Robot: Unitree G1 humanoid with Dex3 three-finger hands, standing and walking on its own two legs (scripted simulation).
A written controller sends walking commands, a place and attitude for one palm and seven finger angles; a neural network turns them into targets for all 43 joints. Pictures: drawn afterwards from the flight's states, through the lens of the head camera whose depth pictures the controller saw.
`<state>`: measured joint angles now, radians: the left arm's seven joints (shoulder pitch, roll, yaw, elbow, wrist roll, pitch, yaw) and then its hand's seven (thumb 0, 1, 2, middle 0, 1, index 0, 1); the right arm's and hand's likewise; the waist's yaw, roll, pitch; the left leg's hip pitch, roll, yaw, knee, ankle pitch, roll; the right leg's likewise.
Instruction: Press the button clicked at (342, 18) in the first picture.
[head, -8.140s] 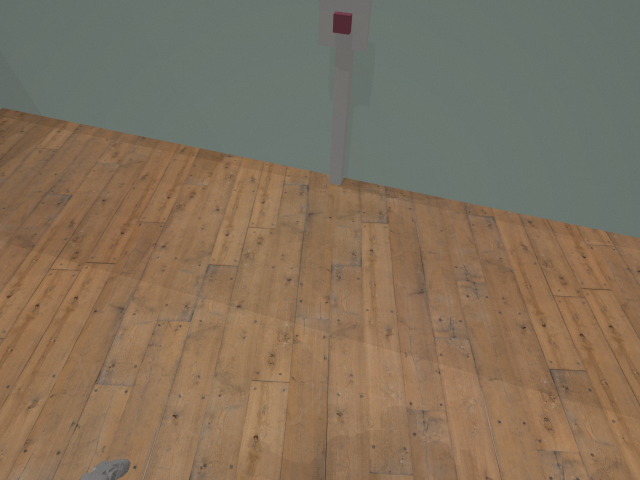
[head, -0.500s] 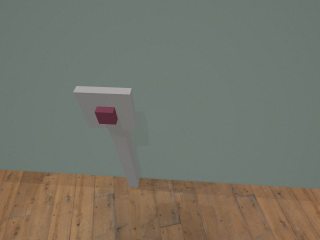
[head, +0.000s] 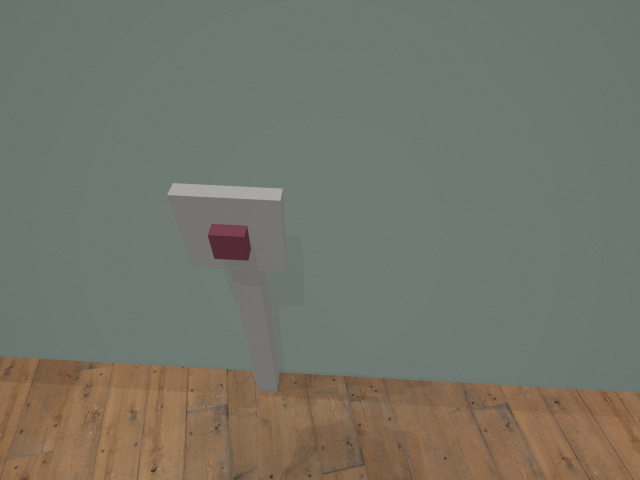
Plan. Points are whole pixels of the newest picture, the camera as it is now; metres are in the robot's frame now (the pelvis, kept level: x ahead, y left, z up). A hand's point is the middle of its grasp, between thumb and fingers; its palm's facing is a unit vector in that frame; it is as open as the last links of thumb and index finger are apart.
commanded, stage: look again from close up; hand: left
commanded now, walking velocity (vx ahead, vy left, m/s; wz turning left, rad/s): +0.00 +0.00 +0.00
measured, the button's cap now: (230, 241) +0.49 +0.19 -0.02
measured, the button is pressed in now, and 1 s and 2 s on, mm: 0 0 0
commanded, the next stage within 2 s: raise the hand and make a fist in 0.60 s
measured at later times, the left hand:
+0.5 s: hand out of the picture +0.00 +0.17 -0.18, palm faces +0.00 -0.98 -0.21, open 7.3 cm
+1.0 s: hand (227, 412) +0.20 +0.13 +0.00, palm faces +0.10 -1.00 -0.01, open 6.2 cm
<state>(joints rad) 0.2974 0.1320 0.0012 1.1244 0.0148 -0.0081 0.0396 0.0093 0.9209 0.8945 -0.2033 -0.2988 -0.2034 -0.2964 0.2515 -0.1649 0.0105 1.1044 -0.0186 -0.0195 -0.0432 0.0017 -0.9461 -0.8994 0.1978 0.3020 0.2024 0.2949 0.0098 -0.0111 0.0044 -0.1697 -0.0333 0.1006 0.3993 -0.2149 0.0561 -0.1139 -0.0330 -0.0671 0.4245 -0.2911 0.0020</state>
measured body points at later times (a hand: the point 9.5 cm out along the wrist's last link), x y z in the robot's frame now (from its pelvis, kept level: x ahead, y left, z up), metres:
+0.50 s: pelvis -0.01 +0.00 -0.01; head +0.00 -0.01 +0.44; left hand +0.00 +0.22 -0.16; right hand -0.02 -0.21 -0.17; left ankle +0.00 +0.08 -0.74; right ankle -0.04 -0.11 -0.74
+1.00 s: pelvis -0.03 -0.03 -0.04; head -0.01 -0.04 +0.41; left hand +0.19 +0.18 +0.00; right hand +0.15 -0.29 -0.12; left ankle +0.00 +0.08 -0.74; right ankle -0.04 -0.11 -0.74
